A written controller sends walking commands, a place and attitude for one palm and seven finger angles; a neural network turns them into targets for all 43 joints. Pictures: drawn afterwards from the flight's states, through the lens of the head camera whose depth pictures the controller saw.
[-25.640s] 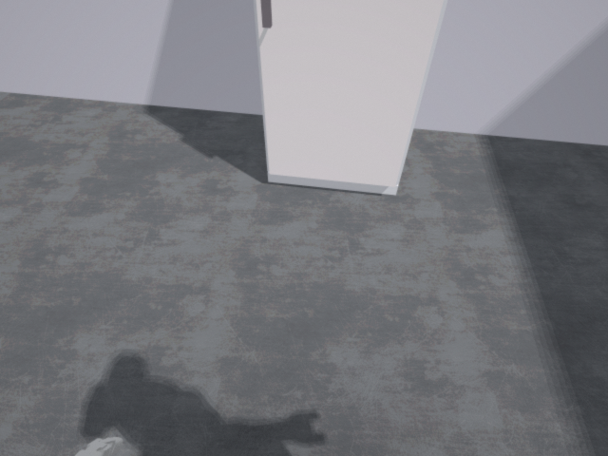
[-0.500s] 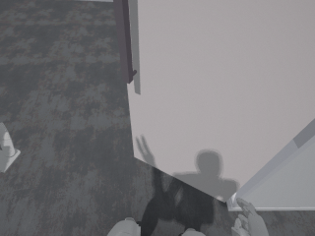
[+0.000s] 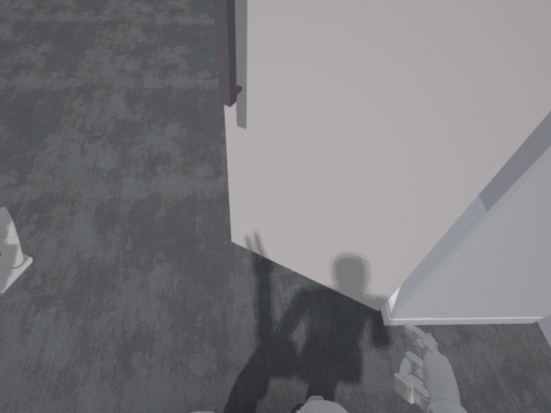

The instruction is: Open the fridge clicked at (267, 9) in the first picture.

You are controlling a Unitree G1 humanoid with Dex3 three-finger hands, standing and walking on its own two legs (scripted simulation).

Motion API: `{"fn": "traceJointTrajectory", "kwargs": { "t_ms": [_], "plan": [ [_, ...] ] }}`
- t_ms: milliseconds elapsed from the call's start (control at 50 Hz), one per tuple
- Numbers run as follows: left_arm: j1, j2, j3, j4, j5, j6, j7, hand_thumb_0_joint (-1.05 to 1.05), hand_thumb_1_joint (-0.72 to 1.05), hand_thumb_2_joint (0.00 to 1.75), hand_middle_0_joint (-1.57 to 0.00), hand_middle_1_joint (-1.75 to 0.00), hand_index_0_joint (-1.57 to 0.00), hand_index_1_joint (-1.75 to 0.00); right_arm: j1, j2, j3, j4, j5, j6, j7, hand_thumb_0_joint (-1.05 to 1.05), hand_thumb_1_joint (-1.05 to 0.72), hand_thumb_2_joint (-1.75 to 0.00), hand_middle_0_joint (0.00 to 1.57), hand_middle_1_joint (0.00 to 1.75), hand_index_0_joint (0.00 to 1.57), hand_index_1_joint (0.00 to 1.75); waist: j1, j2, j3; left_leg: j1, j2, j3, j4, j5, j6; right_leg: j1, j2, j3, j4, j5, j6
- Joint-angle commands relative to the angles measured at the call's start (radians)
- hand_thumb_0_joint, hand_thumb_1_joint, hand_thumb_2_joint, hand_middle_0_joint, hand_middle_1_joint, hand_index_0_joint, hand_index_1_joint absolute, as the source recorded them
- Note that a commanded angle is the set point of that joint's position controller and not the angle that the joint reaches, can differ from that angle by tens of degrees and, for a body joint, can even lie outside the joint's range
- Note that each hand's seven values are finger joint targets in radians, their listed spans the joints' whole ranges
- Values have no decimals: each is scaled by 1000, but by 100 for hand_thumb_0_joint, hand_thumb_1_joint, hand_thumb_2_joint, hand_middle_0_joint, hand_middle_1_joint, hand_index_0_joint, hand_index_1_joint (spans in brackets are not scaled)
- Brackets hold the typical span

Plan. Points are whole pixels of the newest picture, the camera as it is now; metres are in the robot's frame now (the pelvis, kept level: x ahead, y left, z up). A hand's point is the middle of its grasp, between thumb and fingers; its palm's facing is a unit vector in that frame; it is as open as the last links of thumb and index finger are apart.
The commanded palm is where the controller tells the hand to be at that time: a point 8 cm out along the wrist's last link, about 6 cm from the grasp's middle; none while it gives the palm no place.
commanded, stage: stop stepping back and stand still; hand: left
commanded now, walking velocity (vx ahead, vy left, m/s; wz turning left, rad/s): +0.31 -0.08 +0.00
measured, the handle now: out of the picture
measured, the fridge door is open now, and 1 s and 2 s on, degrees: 62 62 62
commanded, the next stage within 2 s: let the arm hang, fingers relaxed in 0.66 s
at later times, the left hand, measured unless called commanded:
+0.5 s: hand out of the picture +0.15 +0.25 +0.18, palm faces +0.43 -0.80 -0.42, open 7.4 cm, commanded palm +0.09 +0.29 +0.19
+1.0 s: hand out of the picture +0.08 +0.22 -0.12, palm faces -0.10 -0.94 -0.31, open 7.4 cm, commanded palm none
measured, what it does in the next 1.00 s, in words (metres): steps on the spot: right foot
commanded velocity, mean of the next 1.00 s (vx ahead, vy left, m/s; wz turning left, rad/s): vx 0.08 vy -0.01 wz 0.00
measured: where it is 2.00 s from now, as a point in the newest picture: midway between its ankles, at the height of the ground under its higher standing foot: outside the picture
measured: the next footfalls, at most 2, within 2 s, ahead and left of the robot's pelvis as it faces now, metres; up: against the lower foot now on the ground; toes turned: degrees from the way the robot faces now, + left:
right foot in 0.42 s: +0.02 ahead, -0.10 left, +0.00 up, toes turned -5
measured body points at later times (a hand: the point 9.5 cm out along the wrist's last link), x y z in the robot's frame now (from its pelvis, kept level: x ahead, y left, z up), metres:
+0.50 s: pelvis -0.06 +0.00 +0.00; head -0.08 +0.00 +0.45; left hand +0.12 +0.29 +0.20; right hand +0.06 -0.25 -0.09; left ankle -0.02 +0.12 -0.70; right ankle -0.02 -0.10 -0.72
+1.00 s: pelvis -0.06 +0.01 +0.01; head -0.05 +0.00 +0.46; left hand +0.09 +0.27 -0.10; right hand +0.05 -0.27 -0.11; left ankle -0.02 +0.12 -0.72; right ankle -0.02 -0.10 -0.72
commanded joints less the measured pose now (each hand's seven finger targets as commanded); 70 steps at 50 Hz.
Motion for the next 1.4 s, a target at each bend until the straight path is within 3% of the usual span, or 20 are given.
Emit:
{"fn": "traceJointTrajectory", "kwargs": {
  "t_ms": [0, 40, 60, 120, 180, 240, 260, 360, 420, 440, 540, 600, 640, 720, 740, 760, 820, 880, 1020, 1380],
  "plan": [
    [100, 122, 124, -291, -9, -61, 12, 0, 90, 90, -20, -30, -20, -30, -15, -161, -43, -143, 2, -78, 11, 0, -90, -90, 20, 30, 20, 30, 11, 312, -159, -73, 224, -140, -242, 56, 113, 226, -5, -59, 13, -33, 0],
    [48, 144, 121, -296, 4, -56, 20, 0, 90, 90, -20, -30, -20, -30, -6, -161, -39, -136, 9, -83, 14, 0, -90, -90, 20, 30, 20, 30, 1, 129, -142, -121, 127, -66, -139, -177, 55, 309, -38, -14, -210, 59, -22],
    [33, 153, 119, -247, 3, -50, 25, 0, 90, 90, -20, -30, -20, -30, -13, -163, -42, -134, 0, -81, 12, 0, -90, -90, 20, 30, 20, 30, -10, -12, -99, -104, 42, -15, -34, -231, 24, 212, -126, 146, -325, 14, -73],
    [-20, 156, 110, -197, 3, -36, 40, 0, 90, 90, -20, -30, -20, -30, 9, -148, -35, -72, -19, -70, 2, 0, -90, -90, 20, 30, 20, 30, -14, -27, -117, 107, -33, 16, 189, -200, 11, -52, -230, 319, -493, -433, -152],
    [-32, 129, 90, -157, 7, -38, 45, 0, 90, 90, -20, -30, -20, -30, 3, -154, -26, -58, -24, -59, -5, 0, -90, -90, 20, 30, 20, 30, -21, -11, -98, 125, -2, -20, -1, -248, 46, -28, -169, 200, -377, -390, -134],
    [-56, 151, 114, -208, 28, -64, 45, 0, 90, 90, -20, -30, -20, -30, -20, -182, -33, -77, -21, -66, -17, 0, -90, -90, 20, 30, 20, 30, -4, 375, -81, 0, 238, -377, -420, -574, 144, 46, 37, -82, 96, -126, -32],
    [-49, 125, 89, -185, 36, -57, 38, 0, 90, 90, -20, -30, -20, -30, -20, -168, -35, -79, -22, -68, -13, 0, -90, -90, 20, 30, 20, 30, -13, 338, -50, -63, 261, -397, -447, -550, 165, 75, 31, -75, 203, -97, -26],
    [6, 86, 38, -106, 29, -35, 25, 0, 90, 90, -20, -30, -20, -30, -19, -176, -35, -93, -13, -59, 3, 0, -90, -90, 20, 30, 20, 30, 3, 257, -6, -226, 143, -136, -312, -458, 89, 357, 14, -126, -171, -99, -48],
    [-88, 154, 77, -137, 18, -41, 28, 0, 90, 90, -20, -30, -20, -30, -6, -150, -38, -86, -22, -54, 10, 0, -90, -90, 20, 30, 20, 30, 4, -129, -32, -201, -22, 17, 221, -204, 20, 209, -310, 406, -514, -398, -213],
    [-121, 161, 84, -164, 14, -43, 33, 0, 90, 90, -20, -30, -20, -30, -22, -148, -34, -71, -21, -61, 16, 0, -90, -90, 20, 30, 20, 30, 9, -106, -56, -180, -15, -7, 325, -175, 13, 203, -333, 442, -526, -326, -238],
    [-10, 118, 76, -135, 3, -47, 31, 0, 90, 90, -20, -30, -20, -30, -6, -140, -23, -65, -15, -60, 6, 0, -90, -90, 20, 30, 20, 30, -8, 40, -79, 134, 4, -1, -95, -92, 34, 82, -169, 102, -363, -182, -117],
    [-17, 121, 90, -152, 5, -66, 26, 0, 90, 90, -20, -30, -20, -30, -20, -166, -28, -91, -4, -64, -5, 0, -90, -90, 20, 30, 20, 30, 13, 238, -58, -25, 142, -205, -321, -336, 86, 188, -31, 6, -222, -101, -37],
    [-38, 114, 88, -158, 22, -66, 21, 0, 90, 90, -20, -30, -20, -30, -24, -159, -25, -100, 0, -71, -7, 0, -90, -90, 20, 30, 20, 30, 18, 291, -40, -136, 150, -211, -394, -446, 87, 288, 0, -43, -153, -55, -27],
    [-32, 90, 58, -123, 18, -64, 19, 0, 90, 90, -20, -30, -20, -30, -7, -152, -24, -99, -2, -88, -2, 0, -90, -90, 20, 30, 20, 30, 11, 127, -76, -49, 73, -93, -239, -178, 59, 293, -46, 21, -277, 66, -42],
    [-68, -65, -355, 680, 59, 65, -119, 0, 90, 90, -20, -30, -20, -30, -46, -306, -98, 153, -10, -152, 81, 0, -90, -90, 20, 30, 20, 30, -52, 94, -74, 0, 82, -73, -22, 69, 49, 121, -130, -11, -191, 247, -65],
    [-94, -32, -309, 713, 57, 170, -164, 0, 90, 90, -20, -30, -20, -30, 9, -318, -97, 129, 5, -43, 99, 0, -90, -90, 20, 30, 20, 30, -35, 113, -103, 24, 82, -79, -59, 89, 39, 121, -155, 39, -224, 239, -71],
    [-219, -12, -336, 831, 65, 191, -165, 0, 90, 90, -20, -30, -20, -30, 23, -313, -79, 112, -13, 54, 102, 0, -90, -90, 20, 30, 20, 30, -25, -77, -61, -8, 60, -123, -62, -22, 62, 84, -137, 27, -270, -18, -101],
    [-320, 28, -366, 1023, 63, 197, -158, 0, 90, 90, -20, -30, -20, -30, 10, -322, -68, 147, -28, 95, 106, 0, -90, -90, 20, 30, 20, 30, -27, -69, -25, 11, 32, -124, -91, -50, 65, 77, -152, 75, -329, -99, -123],
    [-329, 56, -400, 1383, 53, 186, -160, 0, 90, 90, -20, -30, -20, -30, -39, -342, -44, 287, -26, 88, 94, 0, -90, -90, 20, 30, 20, 30, 14, 169, -154, 59, 68, -127, -273, 3, 62, 338, -109, 50, -319, 85, -83],
    [-389, 65, -416, 1639, 41, 178, -155, 0, 90, 90, -20, -30, -20, -30, -22, -348, -45, 490, -14, 93, 78, 0, -90, -90, 20, 30, 20, 30, -7, 83, -92, 222, 96, -92, -324, 157, 45, 363, -133, 34, -424, 288, -81]
  ]
}}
